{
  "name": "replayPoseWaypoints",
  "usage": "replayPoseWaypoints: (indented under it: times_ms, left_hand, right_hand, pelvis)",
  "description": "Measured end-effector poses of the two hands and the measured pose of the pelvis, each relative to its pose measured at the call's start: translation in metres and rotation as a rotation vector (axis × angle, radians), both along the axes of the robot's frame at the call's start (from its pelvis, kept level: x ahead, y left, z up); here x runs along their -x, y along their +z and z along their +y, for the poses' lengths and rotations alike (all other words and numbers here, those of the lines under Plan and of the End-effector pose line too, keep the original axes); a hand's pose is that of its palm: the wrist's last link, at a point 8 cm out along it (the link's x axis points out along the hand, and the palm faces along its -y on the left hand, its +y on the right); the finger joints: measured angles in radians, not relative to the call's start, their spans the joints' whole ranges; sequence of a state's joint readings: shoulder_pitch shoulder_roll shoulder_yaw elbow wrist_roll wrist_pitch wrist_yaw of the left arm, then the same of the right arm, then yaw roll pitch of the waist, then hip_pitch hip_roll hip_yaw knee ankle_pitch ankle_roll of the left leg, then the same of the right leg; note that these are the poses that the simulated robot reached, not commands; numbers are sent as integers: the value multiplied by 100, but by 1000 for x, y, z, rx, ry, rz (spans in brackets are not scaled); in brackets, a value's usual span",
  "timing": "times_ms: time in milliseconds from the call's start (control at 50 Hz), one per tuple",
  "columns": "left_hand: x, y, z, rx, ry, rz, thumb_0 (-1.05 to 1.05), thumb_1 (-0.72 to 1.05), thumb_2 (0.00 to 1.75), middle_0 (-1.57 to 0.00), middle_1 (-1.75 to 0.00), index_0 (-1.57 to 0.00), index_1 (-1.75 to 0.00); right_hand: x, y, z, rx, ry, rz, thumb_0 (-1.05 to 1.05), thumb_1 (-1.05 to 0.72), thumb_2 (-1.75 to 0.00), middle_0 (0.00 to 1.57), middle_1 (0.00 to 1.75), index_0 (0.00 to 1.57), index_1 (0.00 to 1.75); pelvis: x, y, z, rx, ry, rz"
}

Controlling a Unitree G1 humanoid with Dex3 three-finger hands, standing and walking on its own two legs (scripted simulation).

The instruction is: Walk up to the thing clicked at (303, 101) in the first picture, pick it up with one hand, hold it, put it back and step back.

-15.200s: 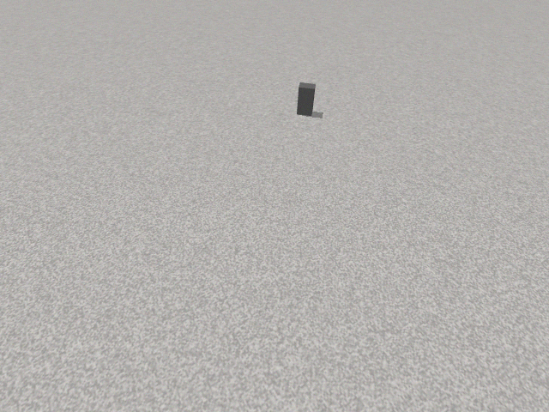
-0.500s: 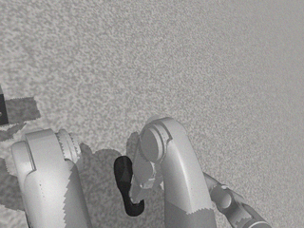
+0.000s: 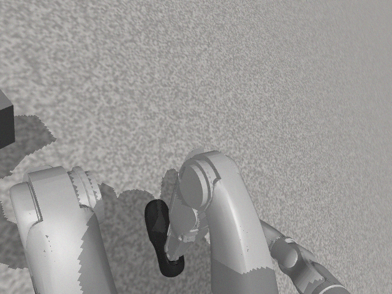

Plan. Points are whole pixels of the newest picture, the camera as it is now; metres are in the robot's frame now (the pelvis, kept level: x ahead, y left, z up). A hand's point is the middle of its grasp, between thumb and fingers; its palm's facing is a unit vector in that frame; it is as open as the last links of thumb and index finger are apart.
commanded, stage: close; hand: left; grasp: from the side
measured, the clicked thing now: out of the picture +0.43 +0.29 -0.18
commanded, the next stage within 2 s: settle in 0.16 s
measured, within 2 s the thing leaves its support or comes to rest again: leaves its support in 0.54 s
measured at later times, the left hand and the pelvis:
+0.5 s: hand out of the picture +0.39 +0.32 -0.16, palm faces +0.47 -0.88 +0.00, open 10.5 cm; pelvis +0.00 +0.00 +0.00, yaw +0 degrees
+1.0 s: hand out of the picture +0.37 +0.34 -0.05, palm faces +0.47 -0.88 -0.03, open 10.7 cm; pelvis +0.01 -0.01 +0.03, yaw +5 degrees
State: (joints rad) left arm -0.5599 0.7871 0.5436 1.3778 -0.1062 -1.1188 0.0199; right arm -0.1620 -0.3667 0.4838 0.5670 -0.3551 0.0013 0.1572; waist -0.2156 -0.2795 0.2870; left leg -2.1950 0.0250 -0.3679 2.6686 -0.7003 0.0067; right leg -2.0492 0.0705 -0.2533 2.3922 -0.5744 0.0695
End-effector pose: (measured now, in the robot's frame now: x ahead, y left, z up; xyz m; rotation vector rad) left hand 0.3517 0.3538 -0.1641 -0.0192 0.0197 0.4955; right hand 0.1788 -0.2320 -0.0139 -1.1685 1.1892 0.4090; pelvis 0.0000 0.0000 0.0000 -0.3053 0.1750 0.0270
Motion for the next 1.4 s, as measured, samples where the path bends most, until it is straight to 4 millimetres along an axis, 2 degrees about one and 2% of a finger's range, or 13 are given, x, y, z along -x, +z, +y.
replayPoseWaypoints:
  times_ms: [420, 560, 680, 940, 1060, 1260, 1400]
  left_hand:
    - [5, 1, 0, -1, 14, 4, 1, -38, 89, -71, -96, -72, -97]
    - [12, 9, 4, -8, -4, 7, 1, -45, 97, -71, -101, -72, -102]
    - [21, 30, 11, -15, -1, -2, 0, -50, 104, -72, -105, -73, -105]
    - [29, 98, 28, -56, -6, -15, 0, -57, 111, -73, -108, -74, -108]
    - [29, 125, 24, -53, -24, 2, 0, -58, 113, -73, -108, -74, -109]
    - [32, 153, 13, -38, -13, 38, 0, -60, 115, -74, -109, -75, -109]
    - [25, 175, 13, -60, -26, 44, 0, -61, 115, -74, -109, -75, -109]
  right_hand:
    - [-4, -5, -7, -10, -19, -1, 0, -91, -90, 20, 30, 21, 30]
    - [-8, -5, -7, -21, -35, -15, 0, -92, -90, 20, 30, 21, 30]
    - [-10, -6, -4, -51, -71, -23, 0, -92, -90, 20, 30, 21, 30]
    - [-25, -15, 2, -187, -193, -79, 0, -92, -90, 20, 30, 21, 30]
    - [-34, -19, 1, -254, -260, -103, 0, -91, -90, 20, 30, 21, 30]
    - [-48, -25, -5, -317, -352, -120, 1, -91, -90, 20, 30, 20, 30]
    - [-54, -25, -11, -332, -404, -126, 1, -91, -90, 20, 30, 20, 30]
  pelvis:
    - [-2, 0, -4, -13, 3, 11]
    - [-3, 2, -5, -19, 9, 24]
    - [-5, 8, -5, -26, 20, 58]
    - [-11, 25, -7, -56, 52, 165]
    - [-16, 34, -10, -78, 67, 223]
    - [-25, 51, -16, -119, 86, 312]
    - [-31, 62, -19, -139, 97, 354]
